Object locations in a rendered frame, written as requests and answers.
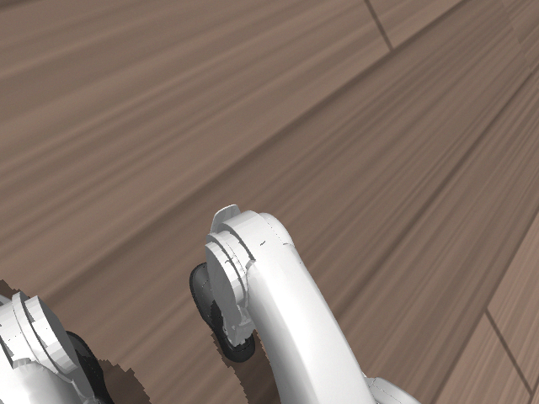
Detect left robot foot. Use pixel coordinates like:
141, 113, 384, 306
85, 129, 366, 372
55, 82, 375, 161
66, 331, 114, 404

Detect right robot hand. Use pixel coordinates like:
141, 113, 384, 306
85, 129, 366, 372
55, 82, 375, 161
363, 373, 421, 404

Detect right robot foot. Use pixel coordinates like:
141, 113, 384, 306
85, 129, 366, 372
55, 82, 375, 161
189, 263, 255, 363

